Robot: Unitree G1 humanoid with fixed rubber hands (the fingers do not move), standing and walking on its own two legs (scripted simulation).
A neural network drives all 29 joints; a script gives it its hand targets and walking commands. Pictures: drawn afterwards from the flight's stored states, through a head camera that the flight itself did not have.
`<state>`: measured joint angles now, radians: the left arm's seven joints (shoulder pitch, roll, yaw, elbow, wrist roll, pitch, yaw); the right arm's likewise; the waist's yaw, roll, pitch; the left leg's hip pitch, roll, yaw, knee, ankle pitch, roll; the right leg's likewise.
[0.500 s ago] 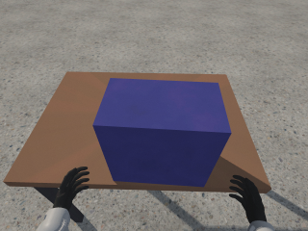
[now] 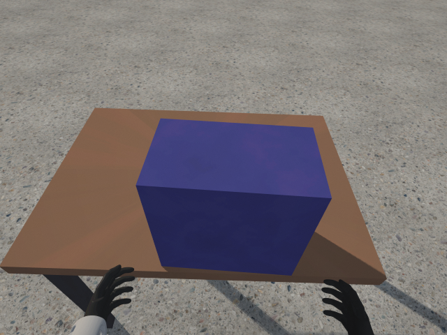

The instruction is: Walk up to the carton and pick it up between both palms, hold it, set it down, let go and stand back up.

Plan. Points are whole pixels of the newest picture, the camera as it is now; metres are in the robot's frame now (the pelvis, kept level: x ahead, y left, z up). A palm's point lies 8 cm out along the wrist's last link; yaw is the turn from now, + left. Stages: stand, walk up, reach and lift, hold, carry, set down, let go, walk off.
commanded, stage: set down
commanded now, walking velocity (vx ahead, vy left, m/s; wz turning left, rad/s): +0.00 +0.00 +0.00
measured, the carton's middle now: (230, 202) +0.38 +0.02 +0.01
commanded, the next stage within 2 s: let go in 0.40 s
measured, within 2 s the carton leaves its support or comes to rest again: neither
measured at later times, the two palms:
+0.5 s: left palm (106, 320) +0.17 +0.23 -0.08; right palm out of the picture +0.17 -0.22 -0.08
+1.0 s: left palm (110, 323) +0.16 +0.22 -0.08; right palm out of the picture +0.15 -0.23 -0.08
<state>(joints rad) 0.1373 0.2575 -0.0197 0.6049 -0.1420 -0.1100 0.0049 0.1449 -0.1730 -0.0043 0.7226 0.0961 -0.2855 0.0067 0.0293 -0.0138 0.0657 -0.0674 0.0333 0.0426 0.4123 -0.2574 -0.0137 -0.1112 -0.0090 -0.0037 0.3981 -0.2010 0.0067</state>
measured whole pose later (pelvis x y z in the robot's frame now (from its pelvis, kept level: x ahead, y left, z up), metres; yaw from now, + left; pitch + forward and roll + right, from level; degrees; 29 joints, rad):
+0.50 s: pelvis +0.02 +0.00 +0.00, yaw +0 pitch -5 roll -1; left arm 0.20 0.20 0.02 0.52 0.01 0.11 0.01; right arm 0.16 -0.18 -0.02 0.79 0.00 -0.25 0.02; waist 0.01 0.01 0.10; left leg -0.03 0.05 0.05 0.39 -0.27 -0.02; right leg -0.07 0.00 0.00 0.35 -0.20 0.01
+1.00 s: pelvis +0.01 +0.00 +0.00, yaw +0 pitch -4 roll -1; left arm 0.19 0.19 0.01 0.55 0.02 0.09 0.00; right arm 0.18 -0.20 -0.02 0.75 -0.01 -0.18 0.00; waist 0.00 0.00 0.06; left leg -0.08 0.04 0.05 0.43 -0.27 -0.01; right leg -0.11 0.00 0.00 0.39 -0.20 0.01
